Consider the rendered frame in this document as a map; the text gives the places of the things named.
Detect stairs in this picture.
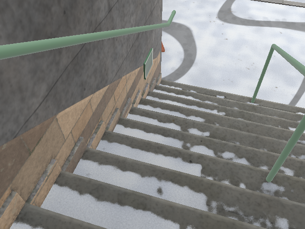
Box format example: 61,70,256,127
10,79,305,229

